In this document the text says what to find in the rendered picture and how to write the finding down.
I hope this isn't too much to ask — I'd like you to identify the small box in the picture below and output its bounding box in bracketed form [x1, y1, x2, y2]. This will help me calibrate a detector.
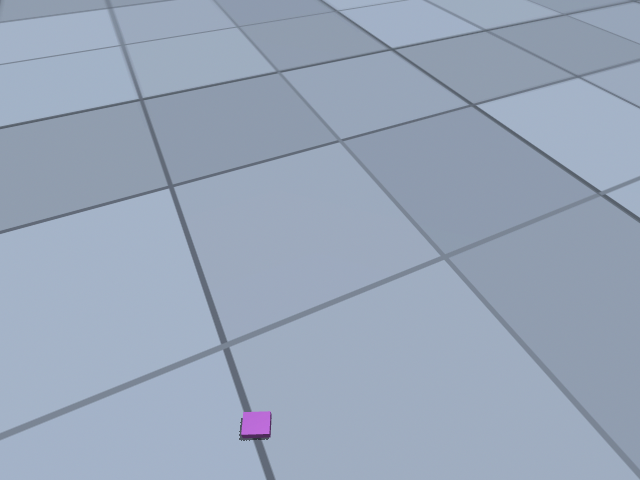
[241, 411, 272, 438]

